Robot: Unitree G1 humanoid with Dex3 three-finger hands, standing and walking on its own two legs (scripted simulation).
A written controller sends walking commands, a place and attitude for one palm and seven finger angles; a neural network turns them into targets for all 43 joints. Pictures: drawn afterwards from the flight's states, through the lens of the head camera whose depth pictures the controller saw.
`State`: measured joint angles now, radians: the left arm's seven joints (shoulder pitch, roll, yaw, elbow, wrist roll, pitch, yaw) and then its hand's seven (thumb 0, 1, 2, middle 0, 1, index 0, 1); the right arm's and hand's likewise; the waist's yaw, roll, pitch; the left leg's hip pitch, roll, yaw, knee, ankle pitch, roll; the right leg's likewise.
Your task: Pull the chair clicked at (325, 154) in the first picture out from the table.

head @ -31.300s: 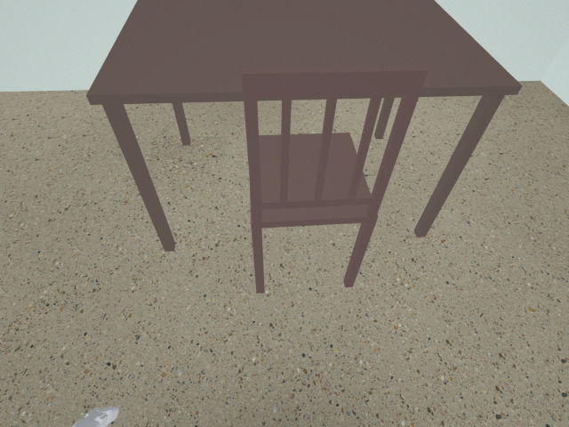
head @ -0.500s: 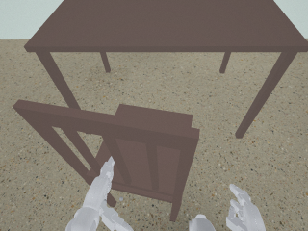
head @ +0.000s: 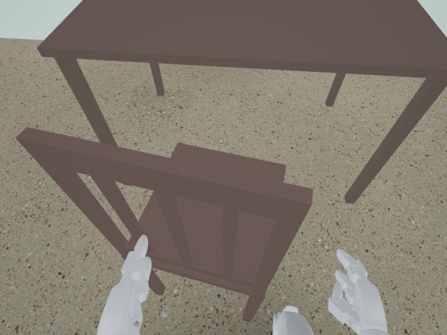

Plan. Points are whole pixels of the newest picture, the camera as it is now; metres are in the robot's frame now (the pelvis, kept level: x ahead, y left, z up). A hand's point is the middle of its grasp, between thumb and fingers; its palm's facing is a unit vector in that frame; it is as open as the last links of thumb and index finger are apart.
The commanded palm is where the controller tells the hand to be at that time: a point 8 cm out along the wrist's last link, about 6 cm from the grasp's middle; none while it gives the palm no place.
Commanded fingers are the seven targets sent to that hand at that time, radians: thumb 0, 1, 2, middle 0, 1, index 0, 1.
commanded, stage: draw the hand back to the body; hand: left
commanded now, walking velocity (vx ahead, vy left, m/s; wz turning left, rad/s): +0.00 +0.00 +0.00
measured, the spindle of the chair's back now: (178, 233) +0.30 +0.10 +0.00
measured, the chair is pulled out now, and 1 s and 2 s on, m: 0.30 0.30 0.30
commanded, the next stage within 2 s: step back with the hand held close in 1.46 s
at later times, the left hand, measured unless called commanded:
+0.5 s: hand (81, 286) +0.18 +0.19 +0.12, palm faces +0.18 -0.93 -0.31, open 16.8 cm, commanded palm +0.14 +0.23 +0.14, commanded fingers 0.00 -0.12 0.41 -0.06 -0.09 -0.06 -0.09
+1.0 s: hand out of the picture +0.20 +0.24 +0.22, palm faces +0.45 -0.78 -0.43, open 10.6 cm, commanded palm +0.15 +0.29 +0.24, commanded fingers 0.00 0.79 0.85 -0.19 -0.28 -0.19 -0.28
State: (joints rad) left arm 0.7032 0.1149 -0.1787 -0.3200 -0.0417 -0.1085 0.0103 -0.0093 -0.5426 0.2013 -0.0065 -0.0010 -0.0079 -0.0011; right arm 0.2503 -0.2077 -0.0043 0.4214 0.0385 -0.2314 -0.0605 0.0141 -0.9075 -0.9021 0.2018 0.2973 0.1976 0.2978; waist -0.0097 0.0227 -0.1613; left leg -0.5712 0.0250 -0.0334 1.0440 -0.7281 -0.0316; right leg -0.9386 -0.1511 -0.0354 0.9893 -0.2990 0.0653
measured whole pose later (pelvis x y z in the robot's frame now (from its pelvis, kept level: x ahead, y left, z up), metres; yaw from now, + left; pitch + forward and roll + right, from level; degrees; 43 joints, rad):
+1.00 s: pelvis +0.00 +0.00 +0.06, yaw -2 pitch -2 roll -1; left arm 0.52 0.31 0.29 -0.41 0.00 -0.17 0.18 0.01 0.44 0.68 -0.15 -0.20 -0.15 -0.21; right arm 0.23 -0.21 0.00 0.62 0.02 -0.25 -0.09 0.01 -0.91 -0.90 0.20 0.30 0.20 0.30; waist 0.06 0.09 0.00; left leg 0.02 0.06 0.01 0.51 -0.48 -0.03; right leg -0.36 -0.10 -0.06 0.52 -0.12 0.06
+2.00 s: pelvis -0.01 +0.02 +0.07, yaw -4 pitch +0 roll +0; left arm 0.58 0.44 0.49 -0.50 -0.01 -0.27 0.14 0.02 0.88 0.90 -0.22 -0.30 -0.22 -0.30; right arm 0.19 -0.21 -0.05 0.59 0.02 -0.07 -0.06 0.01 -0.91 -0.90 0.20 0.30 0.20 0.30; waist -0.02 0.02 0.12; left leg -0.03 0.01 0.05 0.49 -0.45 0.00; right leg -0.41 -0.12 0.00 0.48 -0.03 0.06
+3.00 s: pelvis -0.06 -0.01 +0.05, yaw -2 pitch -1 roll +2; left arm 0.45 0.38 0.48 -0.52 0.01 -0.27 0.19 0.02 0.88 0.90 -0.21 -0.30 -0.22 -0.30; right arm 0.21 -0.19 -0.02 0.60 0.00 -0.10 -0.05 0.01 -0.91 -0.90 0.20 0.30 0.20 0.30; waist 0.02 -0.03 0.07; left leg -0.20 0.02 0.01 0.72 -0.50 -0.03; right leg -0.54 -0.09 0.03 0.64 -0.08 0.05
